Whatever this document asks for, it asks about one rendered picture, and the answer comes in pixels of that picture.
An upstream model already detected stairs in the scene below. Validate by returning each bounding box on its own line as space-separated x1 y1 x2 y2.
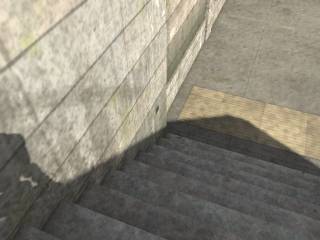
11 132 320 240

